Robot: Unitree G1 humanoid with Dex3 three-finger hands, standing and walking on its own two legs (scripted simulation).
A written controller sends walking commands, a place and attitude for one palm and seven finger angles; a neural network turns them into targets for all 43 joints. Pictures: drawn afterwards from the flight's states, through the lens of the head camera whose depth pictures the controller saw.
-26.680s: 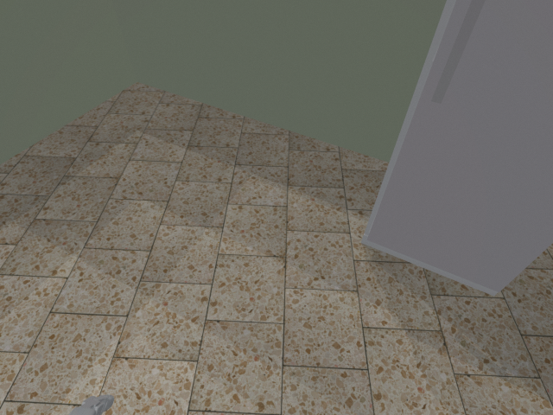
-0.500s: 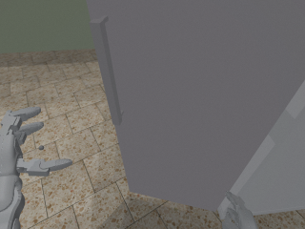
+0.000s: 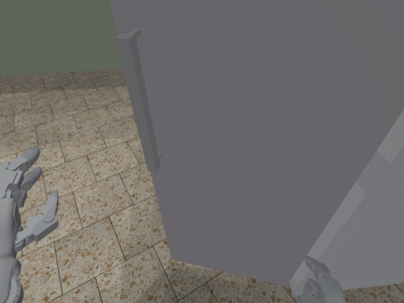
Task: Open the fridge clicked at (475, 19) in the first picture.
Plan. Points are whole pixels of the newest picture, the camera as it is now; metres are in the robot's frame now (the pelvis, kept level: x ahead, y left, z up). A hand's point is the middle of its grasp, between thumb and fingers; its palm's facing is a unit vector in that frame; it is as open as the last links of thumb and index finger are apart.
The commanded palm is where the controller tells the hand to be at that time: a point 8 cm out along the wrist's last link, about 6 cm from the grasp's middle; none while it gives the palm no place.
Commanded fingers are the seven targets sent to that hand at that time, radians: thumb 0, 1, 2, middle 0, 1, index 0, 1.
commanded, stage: draw the hand back to the body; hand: left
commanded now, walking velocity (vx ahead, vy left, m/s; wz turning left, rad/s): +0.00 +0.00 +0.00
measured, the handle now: (146, 111) +0.44 +0.19 +0.18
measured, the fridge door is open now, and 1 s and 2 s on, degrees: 71 71 71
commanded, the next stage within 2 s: step back with the hand held close in 0.34 s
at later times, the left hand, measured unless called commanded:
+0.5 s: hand (51, 212) +0.19 +0.27 +0.15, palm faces +0.47 -0.80 -0.37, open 7.4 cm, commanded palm +0.14 +0.30 +0.17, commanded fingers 0.00 0.90 0.90 -0.20 -0.30 -0.20 -0.30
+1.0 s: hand (2, 242) +0.13 +0.30 +0.16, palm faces +0.47 -0.74 -0.47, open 7.4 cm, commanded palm +0.07 +0.33 +0.17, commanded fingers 0.00 0.90 0.90 -0.20 -0.30 -0.20 -0.30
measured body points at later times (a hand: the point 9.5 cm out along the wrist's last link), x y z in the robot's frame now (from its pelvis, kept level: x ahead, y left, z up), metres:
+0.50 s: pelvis +0.00 +0.00 +0.00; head -0.03 -0.02 +0.45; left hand +0.16 +0.31 +0.18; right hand +0.19 -0.22 -0.08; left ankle -0.02 +0.10 -0.74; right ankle +0.01 -0.12 -0.74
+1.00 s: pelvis -0.06 +0.02 -0.02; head -0.06 +0.04 +0.43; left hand +0.10 +0.34 +0.19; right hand +0.12 -0.21 -0.08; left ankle -0.02 +0.10 -0.74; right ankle +0.00 -0.13 -0.74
